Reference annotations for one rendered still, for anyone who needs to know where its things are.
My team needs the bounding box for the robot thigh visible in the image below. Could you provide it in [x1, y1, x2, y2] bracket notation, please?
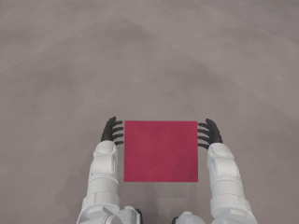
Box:
[176, 214, 206, 224]
[116, 209, 141, 224]

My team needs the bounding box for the robot left hand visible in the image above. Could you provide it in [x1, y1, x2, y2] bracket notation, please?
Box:
[101, 117, 124, 146]

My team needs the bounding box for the carton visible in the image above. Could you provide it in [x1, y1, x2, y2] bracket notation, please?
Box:
[123, 120, 198, 183]

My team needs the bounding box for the robot left upper arm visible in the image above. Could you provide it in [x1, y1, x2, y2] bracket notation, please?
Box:
[79, 214, 123, 224]

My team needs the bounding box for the robot left thigh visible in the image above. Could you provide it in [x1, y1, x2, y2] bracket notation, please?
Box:
[116, 209, 141, 224]

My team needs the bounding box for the left robot forearm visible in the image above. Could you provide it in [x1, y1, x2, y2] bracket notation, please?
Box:
[77, 140, 121, 224]

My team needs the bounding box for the robot right hand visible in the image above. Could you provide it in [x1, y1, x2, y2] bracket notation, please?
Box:
[197, 119, 223, 150]

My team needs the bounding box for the robot right thigh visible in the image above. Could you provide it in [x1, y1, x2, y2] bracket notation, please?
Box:
[176, 214, 206, 224]

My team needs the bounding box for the right robot forearm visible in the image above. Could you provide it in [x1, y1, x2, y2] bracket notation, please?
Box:
[206, 143, 258, 224]

